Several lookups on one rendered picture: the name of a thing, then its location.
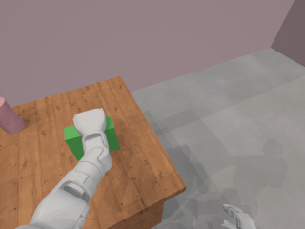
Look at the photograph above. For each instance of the sponge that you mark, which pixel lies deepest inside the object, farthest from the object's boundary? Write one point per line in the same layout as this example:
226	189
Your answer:
74	139

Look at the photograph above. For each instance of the robot left forearm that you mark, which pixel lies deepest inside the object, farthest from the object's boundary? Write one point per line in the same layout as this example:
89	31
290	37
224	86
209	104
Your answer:
82	181

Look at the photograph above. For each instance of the table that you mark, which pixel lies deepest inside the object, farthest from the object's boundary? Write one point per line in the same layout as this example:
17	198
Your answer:
33	161

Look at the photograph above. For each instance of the robot right hand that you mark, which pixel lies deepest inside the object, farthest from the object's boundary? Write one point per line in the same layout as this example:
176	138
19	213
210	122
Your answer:
243	220

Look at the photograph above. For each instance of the robot left hand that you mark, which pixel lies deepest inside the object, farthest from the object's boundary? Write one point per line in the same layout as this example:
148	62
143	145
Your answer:
91	120

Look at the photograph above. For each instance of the left robot upper arm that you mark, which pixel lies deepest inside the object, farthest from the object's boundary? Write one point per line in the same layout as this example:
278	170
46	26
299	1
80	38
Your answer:
63	210

